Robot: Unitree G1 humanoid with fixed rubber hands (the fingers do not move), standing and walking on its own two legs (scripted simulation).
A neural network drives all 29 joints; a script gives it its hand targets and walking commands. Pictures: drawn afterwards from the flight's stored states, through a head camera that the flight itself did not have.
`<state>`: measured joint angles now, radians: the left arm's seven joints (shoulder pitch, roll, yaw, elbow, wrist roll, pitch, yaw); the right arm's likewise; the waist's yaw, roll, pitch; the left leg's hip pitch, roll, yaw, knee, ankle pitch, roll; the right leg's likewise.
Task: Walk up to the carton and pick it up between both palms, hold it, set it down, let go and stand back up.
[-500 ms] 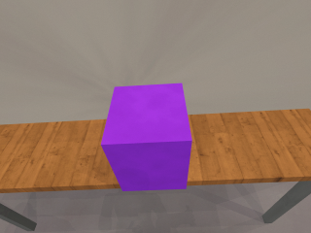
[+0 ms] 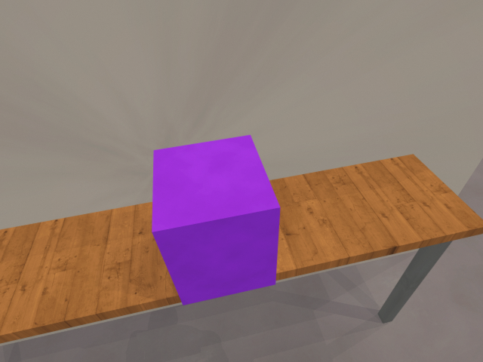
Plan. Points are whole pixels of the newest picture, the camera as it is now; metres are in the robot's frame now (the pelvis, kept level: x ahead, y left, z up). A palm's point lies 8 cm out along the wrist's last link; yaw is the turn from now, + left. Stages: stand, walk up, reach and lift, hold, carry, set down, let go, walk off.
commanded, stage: stand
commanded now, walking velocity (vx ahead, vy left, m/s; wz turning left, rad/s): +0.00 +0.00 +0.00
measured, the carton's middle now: (216, 219) +0.42 +0.08 +0.00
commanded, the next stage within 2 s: none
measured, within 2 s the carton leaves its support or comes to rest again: neither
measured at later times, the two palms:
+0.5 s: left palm out of the picture -0.04 +0.19 -0.14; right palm out of the picture -0.04 -0.21 -0.14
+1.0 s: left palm out of the picture -0.04 +0.21 -0.14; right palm out of the picture -0.05 -0.18 -0.14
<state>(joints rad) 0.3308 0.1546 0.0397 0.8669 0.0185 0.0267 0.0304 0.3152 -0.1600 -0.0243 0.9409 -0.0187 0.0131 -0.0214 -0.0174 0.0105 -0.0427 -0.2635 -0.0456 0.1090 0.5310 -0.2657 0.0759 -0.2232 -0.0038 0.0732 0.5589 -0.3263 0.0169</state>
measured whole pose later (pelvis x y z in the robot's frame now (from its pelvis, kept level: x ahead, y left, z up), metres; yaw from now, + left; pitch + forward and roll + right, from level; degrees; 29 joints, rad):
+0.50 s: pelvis -0.01 +0.01 +0.01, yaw -1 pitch -1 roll +0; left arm 0.37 0.07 0.00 1.11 0.02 0.00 0.04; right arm 0.34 -0.14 -0.02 1.10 -0.01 0.01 -0.03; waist -0.01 0.00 -0.01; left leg -0.21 -0.04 0.11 0.42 -0.19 0.08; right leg -0.17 0.00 0.08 0.44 -0.25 0.03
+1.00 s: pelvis -0.01 +0.02 +0.01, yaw -2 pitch -1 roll +0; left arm 0.34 0.06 -0.01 1.18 0.01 0.01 0.05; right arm 0.35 -0.11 0.00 1.13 -0.01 0.00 -0.04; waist -0.02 0.00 0.00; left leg -0.21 -0.06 0.13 0.41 -0.20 0.11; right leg -0.18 -0.02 0.11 0.45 -0.26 0.05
